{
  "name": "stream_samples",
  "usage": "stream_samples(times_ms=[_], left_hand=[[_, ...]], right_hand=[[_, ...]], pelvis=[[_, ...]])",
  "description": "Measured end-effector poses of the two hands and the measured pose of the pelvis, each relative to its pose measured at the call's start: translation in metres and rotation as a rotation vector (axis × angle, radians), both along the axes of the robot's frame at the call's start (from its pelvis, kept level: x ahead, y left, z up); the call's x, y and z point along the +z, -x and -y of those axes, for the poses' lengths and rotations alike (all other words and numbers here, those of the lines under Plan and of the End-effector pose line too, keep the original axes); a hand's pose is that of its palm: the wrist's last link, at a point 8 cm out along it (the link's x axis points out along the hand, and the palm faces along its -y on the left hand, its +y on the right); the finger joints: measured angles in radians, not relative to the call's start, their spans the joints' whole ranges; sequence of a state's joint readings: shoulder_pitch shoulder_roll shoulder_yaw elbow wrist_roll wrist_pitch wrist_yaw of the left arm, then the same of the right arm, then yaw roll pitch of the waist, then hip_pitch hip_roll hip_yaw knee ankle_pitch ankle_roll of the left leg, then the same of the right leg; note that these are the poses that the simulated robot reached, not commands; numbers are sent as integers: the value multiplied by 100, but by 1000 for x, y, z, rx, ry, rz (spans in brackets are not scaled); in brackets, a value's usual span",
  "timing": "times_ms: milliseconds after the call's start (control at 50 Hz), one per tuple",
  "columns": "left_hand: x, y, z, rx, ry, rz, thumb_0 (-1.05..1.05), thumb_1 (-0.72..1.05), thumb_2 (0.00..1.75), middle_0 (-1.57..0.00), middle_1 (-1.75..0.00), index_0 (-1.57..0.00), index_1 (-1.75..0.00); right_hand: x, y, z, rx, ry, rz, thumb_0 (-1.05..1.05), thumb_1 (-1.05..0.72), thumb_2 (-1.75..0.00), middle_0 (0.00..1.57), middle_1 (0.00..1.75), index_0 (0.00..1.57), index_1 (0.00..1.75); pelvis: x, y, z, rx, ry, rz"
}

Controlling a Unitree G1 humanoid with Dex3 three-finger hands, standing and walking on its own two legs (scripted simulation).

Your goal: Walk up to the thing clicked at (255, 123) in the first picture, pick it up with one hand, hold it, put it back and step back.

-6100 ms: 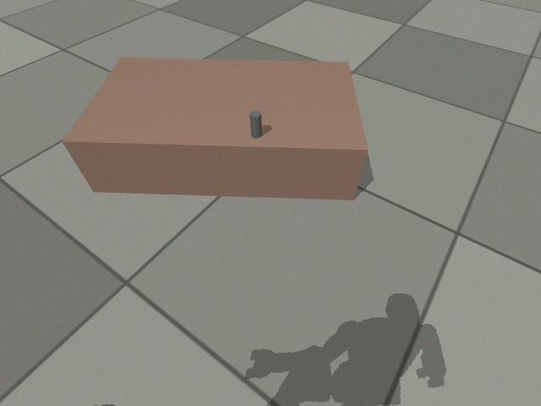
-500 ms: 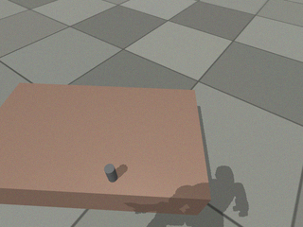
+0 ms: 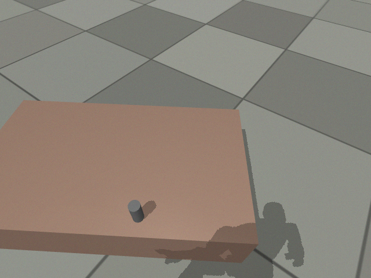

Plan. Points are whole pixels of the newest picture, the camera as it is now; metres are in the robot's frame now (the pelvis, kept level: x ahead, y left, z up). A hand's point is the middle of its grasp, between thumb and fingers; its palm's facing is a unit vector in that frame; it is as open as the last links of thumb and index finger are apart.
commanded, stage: stand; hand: left
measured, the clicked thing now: (136, 211) +0.40 +0.22 -0.40
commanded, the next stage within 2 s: go down in 0.76 s
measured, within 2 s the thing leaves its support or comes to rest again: neither
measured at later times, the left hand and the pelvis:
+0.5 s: hand out of the picture +0.07 +0.26 -0.16, palm faces -0.03 -0.94 -0.34, open 7.4 cm; pelvis +0.00 +0.00 +0.00, yaw +0 degrees
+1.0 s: hand out of the picture +0.12 +0.25 -0.16, palm faces +0.06 -0.94 -0.33, open 8.7 cm; pelvis -0.01 +0.00 -0.01, yaw +0 degrees
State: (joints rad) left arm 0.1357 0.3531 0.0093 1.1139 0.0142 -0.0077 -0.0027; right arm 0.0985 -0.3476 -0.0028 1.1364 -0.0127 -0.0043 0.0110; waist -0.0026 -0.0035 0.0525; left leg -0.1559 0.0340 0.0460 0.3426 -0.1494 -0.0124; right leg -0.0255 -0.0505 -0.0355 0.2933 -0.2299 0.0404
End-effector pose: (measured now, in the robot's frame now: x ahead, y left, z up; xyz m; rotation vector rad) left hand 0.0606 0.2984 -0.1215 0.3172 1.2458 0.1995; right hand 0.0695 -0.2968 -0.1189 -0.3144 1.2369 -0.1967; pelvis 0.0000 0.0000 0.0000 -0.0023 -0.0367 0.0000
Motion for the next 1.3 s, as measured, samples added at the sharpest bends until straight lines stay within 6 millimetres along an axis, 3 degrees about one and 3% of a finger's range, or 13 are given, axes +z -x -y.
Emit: stream_samples(times_ms=[880,920,1060,1120,1300], left_hand=[[1,-2,-2,-10,-4,9,1,90,90,-21,-30,-20,-30],[2,-10,0,13,-1,59,1,88,88,-19,-28,-19,-28],[-1,-70,-1,29,7,170,1,60,60,-9,-13,-9,-13],[4,-86,-6,18,-4,190,1,43,44,-7,-9,-7,-8],[10,-86,-17,34,-12,127,0,-6,16,-6,-5,-6,-4]], right_hand=[[0,0,-1,-6,0,10,1,-91,-90,20,30,21,30],[2,-3,-4,-11,0,60,1,-93,-91,20,30,21,30],[-2,-3,-25,-7,-31,151,1,-99,-92,20,30,21,30],[-1,1,-32,-30,-47,173,1,-99,-92,20,30,21,30],[0,-12,-35,-38,-55,257,1,-93,-90,20,30,21,30]], pelvis=[[0,0,-2,-5,0,4],[-2,3,-2,-1,1,-19],[-11,16,2,3,7,-95],[-12,14,3,-6,8,-109],[-18,5,2,-11,8,-139]])
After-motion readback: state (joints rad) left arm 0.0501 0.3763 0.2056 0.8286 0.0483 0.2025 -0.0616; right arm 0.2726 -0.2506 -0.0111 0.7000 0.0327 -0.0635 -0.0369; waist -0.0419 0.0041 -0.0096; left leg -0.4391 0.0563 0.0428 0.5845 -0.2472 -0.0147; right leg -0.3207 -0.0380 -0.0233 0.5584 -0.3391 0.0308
